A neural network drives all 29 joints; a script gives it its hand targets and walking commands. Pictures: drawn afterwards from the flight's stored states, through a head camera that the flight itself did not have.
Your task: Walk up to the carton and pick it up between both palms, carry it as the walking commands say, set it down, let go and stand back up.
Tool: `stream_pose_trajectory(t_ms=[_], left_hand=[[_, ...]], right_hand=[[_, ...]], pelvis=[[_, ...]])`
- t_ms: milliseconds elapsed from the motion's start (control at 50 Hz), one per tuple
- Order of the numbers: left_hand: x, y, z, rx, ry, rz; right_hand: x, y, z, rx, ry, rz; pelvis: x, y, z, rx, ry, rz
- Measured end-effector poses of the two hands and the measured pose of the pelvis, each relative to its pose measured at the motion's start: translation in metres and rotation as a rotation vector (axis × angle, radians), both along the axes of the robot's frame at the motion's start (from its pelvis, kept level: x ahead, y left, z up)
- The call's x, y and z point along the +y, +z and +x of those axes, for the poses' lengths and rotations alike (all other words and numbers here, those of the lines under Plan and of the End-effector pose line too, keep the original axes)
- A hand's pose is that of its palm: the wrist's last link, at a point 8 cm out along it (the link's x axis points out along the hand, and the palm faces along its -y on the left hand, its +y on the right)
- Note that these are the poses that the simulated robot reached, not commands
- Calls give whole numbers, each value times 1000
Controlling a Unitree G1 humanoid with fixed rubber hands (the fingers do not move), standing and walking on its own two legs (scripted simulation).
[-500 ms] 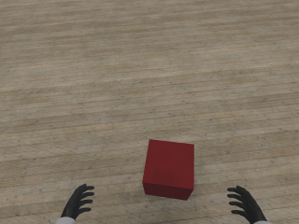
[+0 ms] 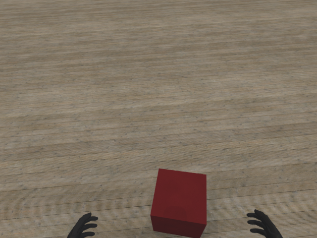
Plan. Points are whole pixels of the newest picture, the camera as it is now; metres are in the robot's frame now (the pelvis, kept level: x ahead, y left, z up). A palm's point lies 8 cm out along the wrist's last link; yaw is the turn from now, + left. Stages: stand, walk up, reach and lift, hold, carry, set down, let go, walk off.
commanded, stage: stand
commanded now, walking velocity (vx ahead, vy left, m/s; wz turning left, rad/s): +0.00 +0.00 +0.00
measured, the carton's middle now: (179, 203) +0.45 -0.06 -0.63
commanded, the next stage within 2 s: none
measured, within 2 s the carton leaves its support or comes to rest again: neither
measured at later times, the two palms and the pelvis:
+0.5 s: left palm out of the picture +0.09 +0.27 -0.12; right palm out of the picture +0.10 -0.25 -0.11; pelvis +0.03 +0.01 -0.01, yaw -2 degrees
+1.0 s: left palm out of the picture +0.03 +0.26 -0.14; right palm out of the picture +0.00 -0.24 -0.13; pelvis +0.01 +0.02 +0.00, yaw -3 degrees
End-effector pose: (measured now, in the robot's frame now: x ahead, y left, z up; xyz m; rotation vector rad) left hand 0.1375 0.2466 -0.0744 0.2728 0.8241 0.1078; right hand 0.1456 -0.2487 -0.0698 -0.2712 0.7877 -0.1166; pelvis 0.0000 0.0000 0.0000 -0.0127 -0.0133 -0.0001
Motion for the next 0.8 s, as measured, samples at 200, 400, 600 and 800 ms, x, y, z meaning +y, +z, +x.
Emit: stream_pose_trajectory(t_ms=[200,400,600,800], left_hand=[[20,-32,-26,110,48,-2],[18,-42,-30,171,54,-6],[20,-52,-61,279,76,2],[19,-59,-87,363,84,-5]], right_hand=[[-11,-14,-14,30,-62,-37],[-2,-31,-28,100,-94,-11],[1,-47,-70,230,-124,-6],[1,-55,-112,340,-158,-11]], pelvis=[[6,-6,25,45,-15,-3],[11,-8,32,49,-24,4],[12,-8,26,38,-30,8],[12,-7,18,22,-35,6]])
